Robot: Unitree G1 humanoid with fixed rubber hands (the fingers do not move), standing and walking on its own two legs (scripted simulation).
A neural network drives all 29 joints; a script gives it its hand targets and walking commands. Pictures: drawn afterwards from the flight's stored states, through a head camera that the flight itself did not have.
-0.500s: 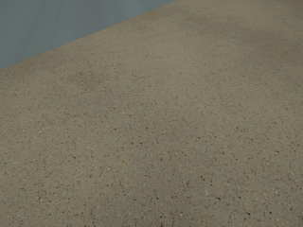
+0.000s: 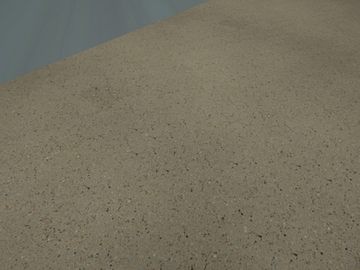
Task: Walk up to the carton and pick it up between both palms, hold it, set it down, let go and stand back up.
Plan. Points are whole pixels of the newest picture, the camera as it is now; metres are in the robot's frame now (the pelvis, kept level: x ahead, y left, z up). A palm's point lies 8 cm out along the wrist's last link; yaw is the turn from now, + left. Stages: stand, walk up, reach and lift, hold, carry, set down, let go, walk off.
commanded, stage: walk up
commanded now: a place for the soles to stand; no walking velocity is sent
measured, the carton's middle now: out of the picture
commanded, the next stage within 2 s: none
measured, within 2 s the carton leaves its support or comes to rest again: neither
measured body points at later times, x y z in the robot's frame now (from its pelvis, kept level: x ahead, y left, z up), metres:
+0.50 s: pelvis +0.04 -0.15 -0.03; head +0.04 -0.19 +0.41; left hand +0.25 +0.06 -0.13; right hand +0.02 -0.45 -0.17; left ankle +0.00 +0.07 -0.70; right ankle +0.04 -0.30 -0.74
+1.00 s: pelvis +0.14 -0.28 +0.00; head +0.14 -0.29 +0.45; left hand +0.47 -0.25 -0.08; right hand -0.07 -0.46 -0.12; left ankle +0.28 -0.17 -0.74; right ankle +0.06 -0.44 -0.65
